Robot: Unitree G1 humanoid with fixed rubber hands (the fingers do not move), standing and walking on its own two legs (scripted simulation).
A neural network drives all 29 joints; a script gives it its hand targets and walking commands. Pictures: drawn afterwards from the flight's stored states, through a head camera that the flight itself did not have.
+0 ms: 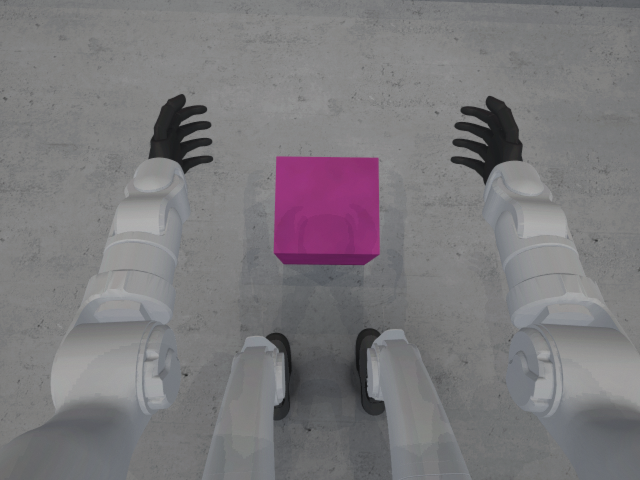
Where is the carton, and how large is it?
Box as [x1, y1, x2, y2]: [274, 156, 379, 264]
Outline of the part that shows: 276,156 274,253 283,263 364,264 379,254 378,158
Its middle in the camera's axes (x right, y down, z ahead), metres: +0.02 -0.06 +0.90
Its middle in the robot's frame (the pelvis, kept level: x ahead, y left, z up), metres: +0.50 -0.02 -0.52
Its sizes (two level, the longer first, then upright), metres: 0.210 0.200 0.250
